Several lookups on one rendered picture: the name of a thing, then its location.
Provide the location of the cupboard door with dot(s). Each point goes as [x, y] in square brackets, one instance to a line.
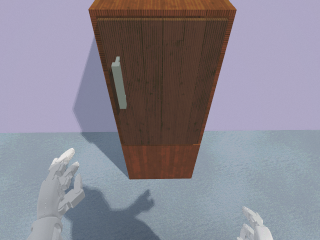
[168, 67]

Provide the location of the robot left hand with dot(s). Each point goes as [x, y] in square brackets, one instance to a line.
[52, 190]

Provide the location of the left robot forearm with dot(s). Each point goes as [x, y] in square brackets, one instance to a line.
[46, 228]

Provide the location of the handle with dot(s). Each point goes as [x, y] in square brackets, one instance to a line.
[119, 85]

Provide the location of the robot right hand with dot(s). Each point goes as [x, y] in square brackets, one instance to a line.
[260, 232]

